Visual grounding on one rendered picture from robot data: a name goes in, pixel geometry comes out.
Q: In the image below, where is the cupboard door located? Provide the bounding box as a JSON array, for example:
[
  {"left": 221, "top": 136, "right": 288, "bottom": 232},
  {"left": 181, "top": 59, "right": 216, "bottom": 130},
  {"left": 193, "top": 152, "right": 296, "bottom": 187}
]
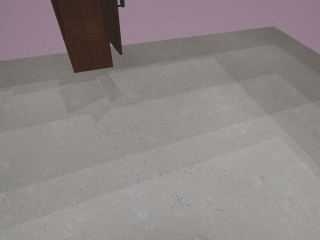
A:
[{"left": 99, "top": 0, "right": 123, "bottom": 55}]

